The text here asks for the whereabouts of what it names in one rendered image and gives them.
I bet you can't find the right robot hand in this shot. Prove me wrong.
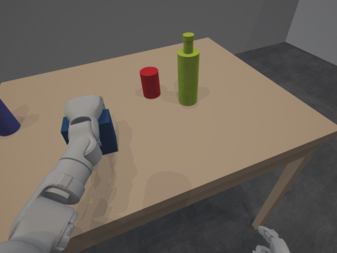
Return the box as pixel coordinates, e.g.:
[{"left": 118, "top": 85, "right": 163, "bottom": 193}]
[{"left": 253, "top": 226, "right": 290, "bottom": 253}]

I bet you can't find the left robot upper arm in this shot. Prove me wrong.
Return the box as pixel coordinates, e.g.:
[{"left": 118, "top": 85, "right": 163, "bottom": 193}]
[{"left": 0, "top": 196, "right": 78, "bottom": 253}]

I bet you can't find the table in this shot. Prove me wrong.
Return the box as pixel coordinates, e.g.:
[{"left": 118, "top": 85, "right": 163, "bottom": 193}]
[{"left": 0, "top": 37, "right": 337, "bottom": 253}]

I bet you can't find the left robot forearm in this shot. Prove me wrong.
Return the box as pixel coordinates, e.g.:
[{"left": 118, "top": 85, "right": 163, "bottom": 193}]
[{"left": 8, "top": 114, "right": 102, "bottom": 240}]

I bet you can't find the sponge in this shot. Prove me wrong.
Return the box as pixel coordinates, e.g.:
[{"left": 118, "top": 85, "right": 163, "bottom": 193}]
[{"left": 61, "top": 109, "right": 118, "bottom": 155}]

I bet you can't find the left robot hand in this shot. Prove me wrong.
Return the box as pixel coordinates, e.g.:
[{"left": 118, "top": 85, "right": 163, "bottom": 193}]
[{"left": 64, "top": 94, "right": 106, "bottom": 147}]

